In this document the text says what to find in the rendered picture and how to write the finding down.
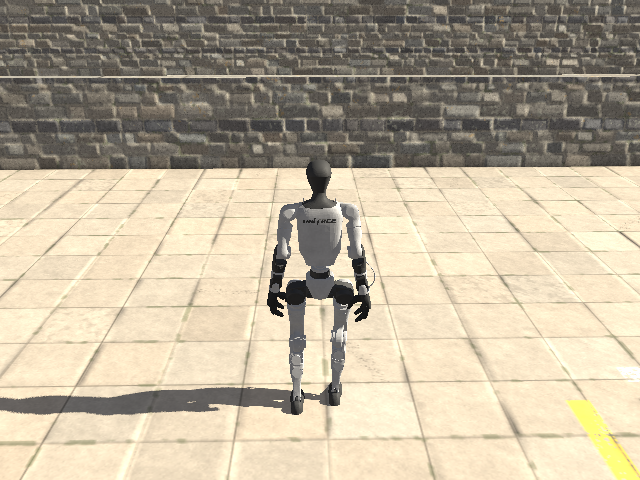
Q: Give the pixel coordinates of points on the robot right foot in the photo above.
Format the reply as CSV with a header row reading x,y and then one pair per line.
x,y
334,397

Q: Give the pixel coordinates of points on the robot right hand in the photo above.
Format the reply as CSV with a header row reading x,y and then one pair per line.
x,y
364,308

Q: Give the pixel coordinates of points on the robot right forearm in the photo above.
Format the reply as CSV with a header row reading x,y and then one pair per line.
x,y
360,274

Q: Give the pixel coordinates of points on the robot left thigh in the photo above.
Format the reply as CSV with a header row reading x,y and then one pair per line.
x,y
296,296

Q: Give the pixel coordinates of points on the robot right upper arm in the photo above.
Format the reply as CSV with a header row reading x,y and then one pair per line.
x,y
351,212

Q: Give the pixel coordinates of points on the robot left hand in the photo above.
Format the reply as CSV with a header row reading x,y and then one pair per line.
x,y
273,303

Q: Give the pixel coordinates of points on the robot left forearm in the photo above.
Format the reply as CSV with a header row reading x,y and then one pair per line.
x,y
277,273

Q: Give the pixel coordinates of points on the robot left upper arm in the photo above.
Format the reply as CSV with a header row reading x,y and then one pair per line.
x,y
287,213

